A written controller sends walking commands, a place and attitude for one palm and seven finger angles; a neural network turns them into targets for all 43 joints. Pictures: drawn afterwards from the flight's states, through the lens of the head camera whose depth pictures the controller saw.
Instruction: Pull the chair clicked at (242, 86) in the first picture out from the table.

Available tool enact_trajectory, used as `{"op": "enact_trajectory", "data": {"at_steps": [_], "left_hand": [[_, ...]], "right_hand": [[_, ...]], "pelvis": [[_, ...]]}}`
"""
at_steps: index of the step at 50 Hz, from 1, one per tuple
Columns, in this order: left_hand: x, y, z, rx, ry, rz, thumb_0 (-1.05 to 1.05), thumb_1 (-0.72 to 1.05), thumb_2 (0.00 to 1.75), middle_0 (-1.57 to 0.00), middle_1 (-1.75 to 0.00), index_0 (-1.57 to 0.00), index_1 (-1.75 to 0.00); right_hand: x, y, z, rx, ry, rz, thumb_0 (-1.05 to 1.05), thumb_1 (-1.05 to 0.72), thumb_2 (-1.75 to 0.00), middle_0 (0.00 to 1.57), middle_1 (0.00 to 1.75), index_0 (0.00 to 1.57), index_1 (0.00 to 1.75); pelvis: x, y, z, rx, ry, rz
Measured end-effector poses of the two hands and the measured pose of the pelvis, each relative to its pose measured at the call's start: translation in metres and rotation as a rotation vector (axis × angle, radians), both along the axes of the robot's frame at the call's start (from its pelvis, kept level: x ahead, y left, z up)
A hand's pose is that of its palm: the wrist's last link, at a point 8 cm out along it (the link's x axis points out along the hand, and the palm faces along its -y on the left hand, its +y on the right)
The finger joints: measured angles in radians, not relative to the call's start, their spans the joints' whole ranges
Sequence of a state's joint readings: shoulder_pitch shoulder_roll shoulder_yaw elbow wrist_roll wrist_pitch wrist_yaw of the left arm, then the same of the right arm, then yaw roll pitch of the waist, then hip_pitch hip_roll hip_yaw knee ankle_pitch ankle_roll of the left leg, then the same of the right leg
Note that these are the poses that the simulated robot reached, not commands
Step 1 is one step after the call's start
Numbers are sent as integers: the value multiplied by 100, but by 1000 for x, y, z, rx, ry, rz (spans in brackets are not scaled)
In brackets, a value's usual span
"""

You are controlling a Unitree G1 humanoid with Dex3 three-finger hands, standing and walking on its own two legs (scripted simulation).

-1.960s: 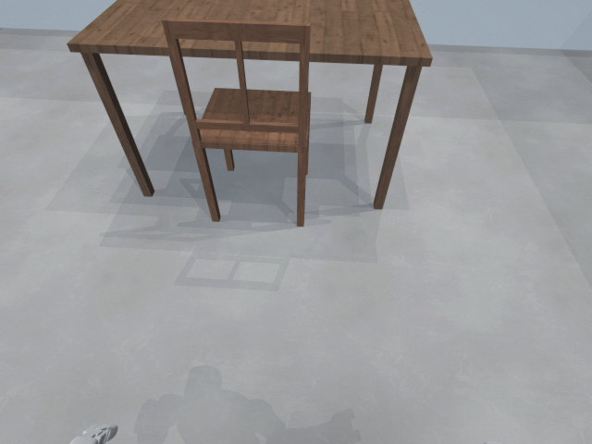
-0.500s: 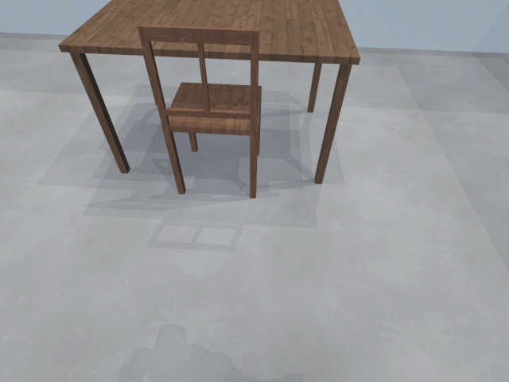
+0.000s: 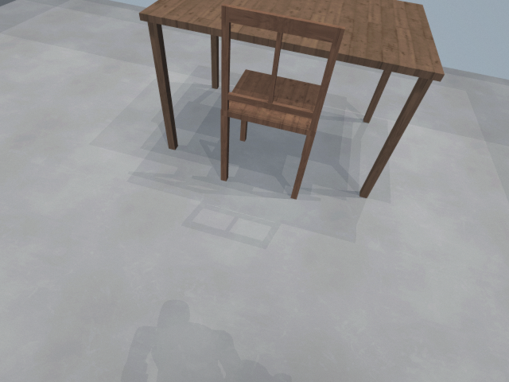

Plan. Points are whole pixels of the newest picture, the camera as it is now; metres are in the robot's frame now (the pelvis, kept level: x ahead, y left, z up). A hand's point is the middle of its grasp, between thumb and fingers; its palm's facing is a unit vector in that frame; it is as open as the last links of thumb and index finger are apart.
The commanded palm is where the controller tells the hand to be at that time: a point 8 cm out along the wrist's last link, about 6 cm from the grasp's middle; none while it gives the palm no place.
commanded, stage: walk to a spot facing it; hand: left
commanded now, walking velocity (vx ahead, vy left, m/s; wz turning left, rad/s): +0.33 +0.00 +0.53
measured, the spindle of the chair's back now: (274, 70) +1.16 -0.04 -0.08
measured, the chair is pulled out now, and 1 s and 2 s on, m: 0.00 0.00 0.00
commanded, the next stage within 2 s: turn to face it in 0.94 s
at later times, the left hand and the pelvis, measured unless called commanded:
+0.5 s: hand (153, 309) +0.27 +0.20 -0.14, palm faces +0.14 -0.97 -0.18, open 7.3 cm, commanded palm none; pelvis +0.18 +0.00 +0.01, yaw +11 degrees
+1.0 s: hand (158, 341) +0.22 +0.18 -0.17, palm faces +0.56 -0.81 -0.20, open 7.3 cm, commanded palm none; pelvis +0.37 +0.05 +0.01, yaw +30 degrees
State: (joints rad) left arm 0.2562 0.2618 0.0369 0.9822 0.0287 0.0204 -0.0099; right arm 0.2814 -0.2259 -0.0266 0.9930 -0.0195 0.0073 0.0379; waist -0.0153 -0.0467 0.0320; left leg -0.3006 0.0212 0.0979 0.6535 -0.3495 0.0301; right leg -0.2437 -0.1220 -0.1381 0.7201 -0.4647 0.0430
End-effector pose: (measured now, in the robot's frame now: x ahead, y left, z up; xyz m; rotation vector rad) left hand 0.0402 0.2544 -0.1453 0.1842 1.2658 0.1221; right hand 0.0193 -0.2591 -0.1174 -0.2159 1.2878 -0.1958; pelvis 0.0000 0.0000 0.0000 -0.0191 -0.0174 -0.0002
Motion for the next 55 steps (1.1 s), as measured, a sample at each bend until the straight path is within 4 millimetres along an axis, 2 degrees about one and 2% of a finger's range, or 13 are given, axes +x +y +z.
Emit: {"op": "enact_trajectory", "data": {"at_steps": [2,5,13,19,25,28,30,34,38,43,48,52,55], "left_hand": [[-5,7,-2,-5,42,19,1,91,90,-21,-30,-21,-30],[1,14,6,-18,48,49,1,91,90,-20,-30,-21,-30],[49,16,26,-31,-19,120,1,91,90,-20,-30,-20,-30],[116,8,29,-30,-72,137,1,91,90,-20,-30,-20,-30],[214,-7,31,-12,-176,122,1,91,90,-20,-30,-20,-30],[253,-12,28,21,-267,142,1,91,90,-20,-30,-20,-30],[260,-14,32,34,-285,181,0,91,90,-20,-30,-21,-30],[244,-18,36,49,-212,272,0,91,90,-20,-30,-21,-30],[214,-26,34,34,-87,367,0,91,90,-20,-30,-21,-30],[179,-37,27,-9,59,493,0,91,90,-20,-30,-20,-30],[156,-39,17,-57,176,617,1,91,90,-20,-30,-20,-30],[150,-23,2,-91,249,692,1,91,90,-20,-30,-21,-30],[166,4,-3,-72,243,720,1,91,90,-20,-30,-20,-30]], "right_hand": [[2,12,1,3,-4,-4,1,-90,-89,20,30,20,30],[1,30,7,16,33,-5,1,-90,-89,20,30,20,30],[18,56,16,59,136,9,1,-90,-89,20,30,20,30],[56,50,11,64,175,17,1,-90,-89,20,30,20,30],[111,26,-6,61,223,36,1,-90,-89,20,30,20,30],[152,9,-23,62,252,80,1,-90,-89,20,30,20,30],[191,1,-27,56,236,131,1,-90,-89,20,30,20,30],[292,-1,-18,50,115,230,1,-91,-89,20,30,20,30],[395,18,-1,54,-32,325,1,-91,-90,20,30,19,29],[505,70,19,71,-157,470,1,-91,-90,19,30,19,29],[590,148,25,92,-220,645,1,-91,-90,19,30,19,29],[640,212,17,99,-295,749,1,-91,-90,19,30,19,29],[651,238,14,100,-302,771,1,-91,-90,20,30,20,30]], "pelvis": [[7,7,1,4,3,6],[21,13,11,4,14,33],[67,21,26,-2,28,110],[113,15,24,10,32,153],[176,0,10,17,30,192],[210,-11,-4,26,21,243],[225,-14,-4,15,5,275],[257,-15,8,12,-2,321],[288,-10,17,5,3,374],[324,5,20,-6,8,436],[359,35,13,-15,11,503],[385,72,-5,-16,13,549],[397,87,-7,1,7,565]]}}
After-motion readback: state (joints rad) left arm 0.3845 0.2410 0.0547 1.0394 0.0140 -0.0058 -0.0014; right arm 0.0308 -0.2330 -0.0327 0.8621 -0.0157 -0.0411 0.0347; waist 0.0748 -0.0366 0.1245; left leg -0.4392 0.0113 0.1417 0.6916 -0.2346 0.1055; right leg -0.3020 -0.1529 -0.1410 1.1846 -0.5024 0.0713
